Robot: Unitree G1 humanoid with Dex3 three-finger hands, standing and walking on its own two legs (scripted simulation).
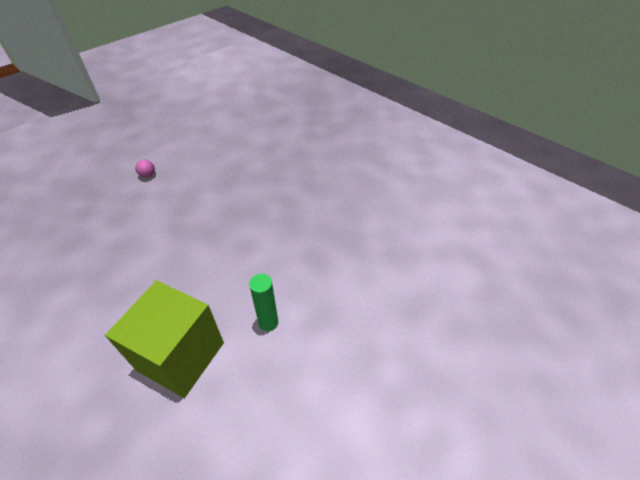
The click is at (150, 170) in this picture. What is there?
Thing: free ball
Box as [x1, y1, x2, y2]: [135, 160, 154, 177]
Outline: 140,160 135,167 137,173 144,177 150,176 154,171 152,163 147,160
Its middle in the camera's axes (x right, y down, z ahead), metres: -0.85 -0.34 +1.90
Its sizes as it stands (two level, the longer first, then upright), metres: 0.086 0.086 0.086
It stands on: the floor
